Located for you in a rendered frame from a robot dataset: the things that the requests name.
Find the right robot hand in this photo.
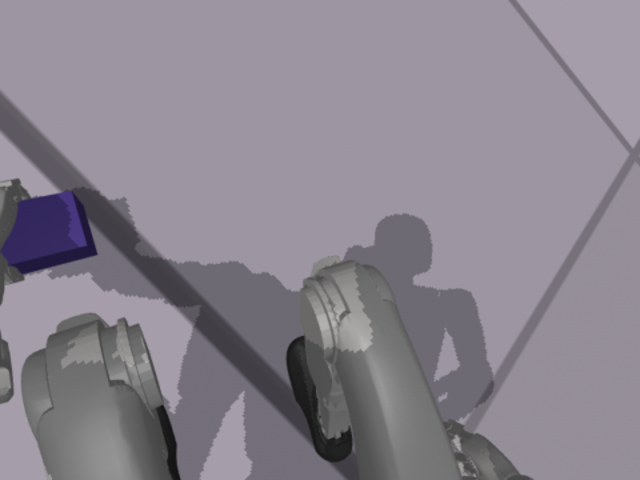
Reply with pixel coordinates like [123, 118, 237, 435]
[443, 419, 521, 480]

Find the left robot foot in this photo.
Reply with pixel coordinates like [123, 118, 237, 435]
[156, 405, 181, 480]

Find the carton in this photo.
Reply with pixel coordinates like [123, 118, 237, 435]
[0, 191, 98, 274]

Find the right robot foot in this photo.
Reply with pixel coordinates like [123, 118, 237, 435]
[286, 336, 353, 462]

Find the left robot hand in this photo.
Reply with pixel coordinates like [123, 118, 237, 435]
[0, 178, 31, 285]

